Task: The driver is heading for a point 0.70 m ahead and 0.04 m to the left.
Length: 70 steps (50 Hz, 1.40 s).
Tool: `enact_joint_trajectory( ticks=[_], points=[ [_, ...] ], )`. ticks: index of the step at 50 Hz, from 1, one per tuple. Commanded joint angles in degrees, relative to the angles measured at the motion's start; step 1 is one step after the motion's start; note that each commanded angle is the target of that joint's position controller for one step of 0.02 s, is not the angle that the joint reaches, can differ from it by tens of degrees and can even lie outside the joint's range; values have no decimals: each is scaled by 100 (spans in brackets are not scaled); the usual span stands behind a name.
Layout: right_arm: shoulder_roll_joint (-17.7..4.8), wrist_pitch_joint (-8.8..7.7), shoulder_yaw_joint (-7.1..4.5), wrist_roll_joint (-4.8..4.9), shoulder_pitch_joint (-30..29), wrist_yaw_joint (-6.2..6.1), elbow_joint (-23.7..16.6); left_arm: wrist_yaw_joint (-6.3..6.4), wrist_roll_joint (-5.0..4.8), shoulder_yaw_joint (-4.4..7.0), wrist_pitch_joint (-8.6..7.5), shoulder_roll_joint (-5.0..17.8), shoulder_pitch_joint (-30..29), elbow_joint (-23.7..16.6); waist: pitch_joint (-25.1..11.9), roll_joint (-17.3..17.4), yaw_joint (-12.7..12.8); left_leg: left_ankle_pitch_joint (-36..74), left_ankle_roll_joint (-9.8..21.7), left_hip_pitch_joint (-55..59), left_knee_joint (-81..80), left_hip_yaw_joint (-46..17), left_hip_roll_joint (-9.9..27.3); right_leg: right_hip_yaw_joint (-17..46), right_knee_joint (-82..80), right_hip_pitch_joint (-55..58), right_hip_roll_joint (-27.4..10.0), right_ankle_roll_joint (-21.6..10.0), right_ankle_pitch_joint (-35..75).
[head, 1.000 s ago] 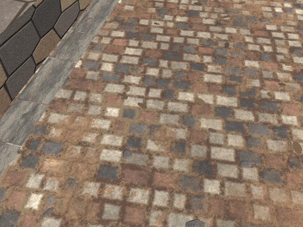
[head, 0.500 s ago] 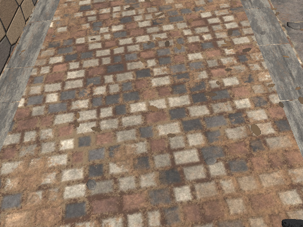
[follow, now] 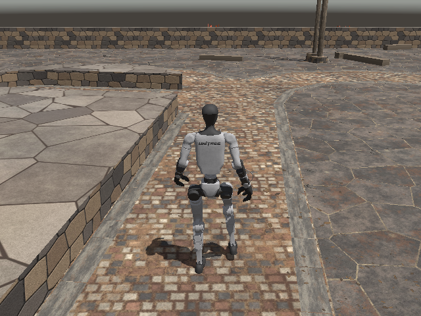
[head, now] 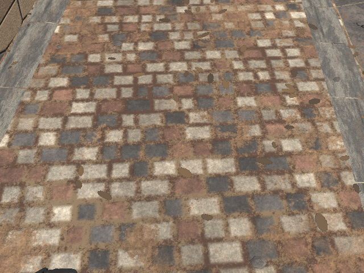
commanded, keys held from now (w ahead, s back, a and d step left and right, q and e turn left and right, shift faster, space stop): w+q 0.40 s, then w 0.18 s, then w+e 0.30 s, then no key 0.12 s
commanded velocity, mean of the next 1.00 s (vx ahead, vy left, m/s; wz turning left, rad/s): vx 0.48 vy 0.00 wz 0.22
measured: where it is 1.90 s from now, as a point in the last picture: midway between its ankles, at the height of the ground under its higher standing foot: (145, 216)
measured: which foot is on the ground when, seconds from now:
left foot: down 0.00-0.18, up 0.20-0.66, down 0.68-1.00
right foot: up 0.00-0.16, down 0.18-0.68, up 0.70-1.00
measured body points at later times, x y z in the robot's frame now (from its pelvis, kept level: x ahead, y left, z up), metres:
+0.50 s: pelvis +0.28 -0.04 +0.00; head +0.30 -0.03 +0.45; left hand +0.22 +0.25 -0.11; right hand +0.54 -0.23 -0.09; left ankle +0.36 +0.15 -0.68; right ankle +0.25 -0.16 -0.75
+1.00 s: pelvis +0.52 +0.09 +0.00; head +0.54 +0.10 +0.45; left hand +0.60 +0.39 -0.11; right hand +0.63 -0.17 -0.12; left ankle +0.45 +0.17 -0.75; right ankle +0.69 -0.04 -0.68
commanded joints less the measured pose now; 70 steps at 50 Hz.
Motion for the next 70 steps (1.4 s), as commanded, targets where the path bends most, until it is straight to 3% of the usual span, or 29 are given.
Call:
enact_joint_trajectory(
  ticks=[1,5,8,9,10,11,13,15,24,30,32,34,35,36,37,38,40,44,47,51,55,57,58,59,60,61,63,66,70],
  points=[
    [-1089,-44,-287,64,-120,-96,-393,-23,-47,45,-91,248,-488,-445,-91,542,-31,595,822,-1067,-622,-880,1098,-328,-1085,1161,444,162,1175],
    [-1048,58,-287,107,129,-141,-323,-79,-164,180,-138,556,-650,-528,-230,703,19,137,597,-298,30,-1548,1393,-3,-1716,1376,482,33,883],
    [-858,112,-238,34,44,-122,-397,-54,-156,358,-199,823,204,-359,-583,798,539,470,293,-273,1096,-1643,1188,-118,-2078,2636,409,-378,251],
    [-479,93,-97,-57,67,-83,-509,-4,-54,448,-213,1117,1002,-308,-1361,305,886,-45,93,-793,2592,-1244,843,642,-1997,3965,-451,-757,-123],
    [-47,27,40,66,860,-79,-669,-8,38,563,-129,1607,1504,-144,-2159,-1478,613,-2256,-286,-2700,4551,-407,37,3143,-2403,5818,-1788,-1678,-1092],
    [-578,20,-33,179,885,-98,-610,-61,-62,505,-91,1213,1561,-96,-2022,-1455,676,-2346,-358,-3552,5501,-473,474,4159,-2790,5725,-1992,-1790,-2369],
    [-988,89,-165,83,-90,-118,-708,-38,-49,338,-42,657,995,-173,-796,-328,780,-1327,-434,-3602,5694,-280,886,2347,-2917,4421,-1419,-1364,-1536],
    [-831,127,-193,39,-329,-65,-820,-27,-7,264,-28,453,685,-86,-302,-408,552,-867,-469,-3254,5232,-241,1164,1285,-3190,3540,-987,-1246,-412],
    [-260,162,-3,-5,-1133,103,-1083,-38,-115,395,-81,789,827,425,-8,-115,589,659,-502,-2998,2926,89,1210,-465,-3790,3317,-824,-1395,1026],
    [-345,43,31,-2,-2108,248,-1407,-48,-315,447,82,1058,1385,892,260,-143,746,516,-197,-2608,1602,522,1003,-643,-3606,3934,-1066,-1285,1533],
    [-557,9,-69,-38,-1796,241,-1371,-35,-353,451,163,1178,1378,992,-10,-307,413,134,-9,-1850,1277,713,757,-628,-2990,4107,-1059,-1184,2993],
    [-1094,13,-346,-79,-156,129,-885,-1,-313,350,180,1034,1304,1000,-1050,-219,-457,706,290,830,1117,623,798,-941,-1037,3076,-590,-837,3198],
    [-1641,60,-466,-196,710,8,-757,-22,-123,155,123,469,1441,773,-1986,843,-585,728,784,2847,1230,-1289,2344,-1088,1104,1263,22,-509,381],
    [-1639,59,-402,-213,634,12,-813,-44,-212,74,22,258,1890,805,-2727,1606,-305,14,1375,3305,409,-3436,3226,-163,2402,154,694,-365,-2854],
    [-1142,33,-282,-153,388,32,-778,-56,-382,260,5,868,1418,804,-1937,979,-432,-389,1123,2631,189,-2796,2981,193,2789,-334,383,-370,-2597],
    [-931,1,-207,-90,62,48,-722,-60,-421,286,4,891,1086,670,-1118,962,-253,-285,905,1854,23,-1862,2737,-9,2618,-515,127,-406,-2077],
    [-559,-89,-119,-115,-545,101,-673,-3,-278,308,99,714,1007,721,-509,847,144,186,670,657,-415,-878,2261,-66,2150,-67,-218,-345,-1215],
    [-498,-297,-169,-205,-795,77,-442,5,-301,278,350,343,1177,781,-210,698,451,1100,681,-56,-980,153,2132,20,1924,229,-306,-201,-473],
    [-614,-278,-189,-226,-760,-13,-241,3,-174,240,325,230,747,573,39,548,466,2669,651,-147,-872,813,1964,-39,779,233,-123,-111,160],
    [-832,-159,-214,-132,-497,-110,-7,-171,-94,102,251,-3,26,330,-40,474,185,3234,579,67,-672,1173,1919,-501,-828,849,128,-190,1066],
    [-1031,-5,-276,26,-467,-144,237,-258,-57,195,245,354,26,216,-246,652,348,3406,395,761,90,972,2183,-477,-1415,1100,287,-521,524],
    [-936,62,-247,23,-437,-168,307,-212,-5,360,211,697,721,438,-703,387,713,3442,53,691,1361,1161,1754,-654,-2082,2304,567,-766,1455],
    [-729,43,-155,-156,-166,-175,243,-131,43,455,222,1133,1105,461,-1333,-288,730,1969,-289,-5,2569,1363,1337,116,-1750,3546,-179,-1015,4363],
    [-140,45,78,-235,662,-85,326,-86,145,362,261,1117,1015,455,-2144,-1375,321,-2532,-693,-1546,4333,993,656,1840,-1552,5160,-1580,-2252,5715],
    [-444,110,17,-105,570,-42,523,-123,27,225,284,615,968,418,-2627,-751,499,-3154,-754,-1508,4765,60,741,2102,-1793,4878,-1609,-2430,4901],
    [-711,184,-59,44,69,-37,397,-164,-54,187,289,510,637,402,-1957,-493,530,-3031,-751,-1825,4862,47,898,1603,-2042,4353,-1335,-2220,4038],
    [-667,359,-88,-30,-398,-180,374,-166,-77,148,311,380,30,411,-1081,-105,371,-2515,-771,-1970,4318,119,1126,1204,-2498,3216,-1011,-1819,2221],
    [-490,559,-73,-70,-190,-306,531,-102,62,189,382,440,-407,442,-860,-515,115,-1898,-847,-982,3261,303,1059,775,-3000,2066,-657,-1619,795],
    [-393,577,-51,-121,-210,-305,710,-8,-2,179,417,404,-505,620,-910,-497,114,-693,-720,-197,2018,440,992,525,-3150,1737,-497,-1436,-746]
  ],
)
